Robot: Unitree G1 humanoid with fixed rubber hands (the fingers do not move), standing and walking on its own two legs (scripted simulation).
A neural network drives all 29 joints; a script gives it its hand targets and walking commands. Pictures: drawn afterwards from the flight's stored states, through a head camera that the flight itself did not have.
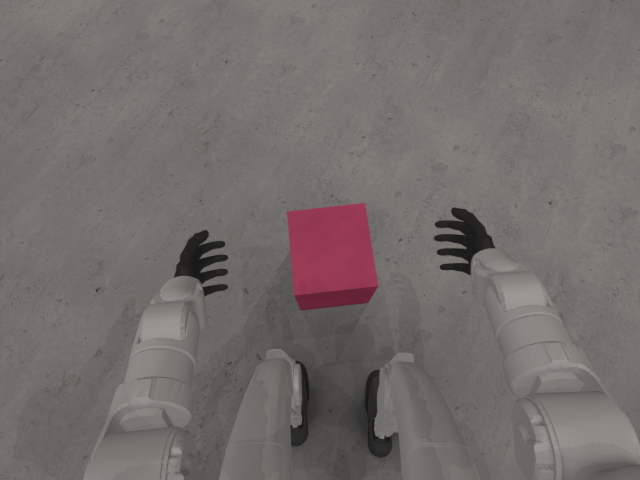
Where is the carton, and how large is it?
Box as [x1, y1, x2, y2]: [287, 203, 377, 309]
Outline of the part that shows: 364,203 287,211 294,295 301,309 367,302 377,287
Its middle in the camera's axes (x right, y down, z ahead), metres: +0.03 +0.06 +1.02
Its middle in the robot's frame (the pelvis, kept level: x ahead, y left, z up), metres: +0.50 +0.02 -0.56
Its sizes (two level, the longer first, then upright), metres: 0.208 0.193 0.239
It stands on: the floor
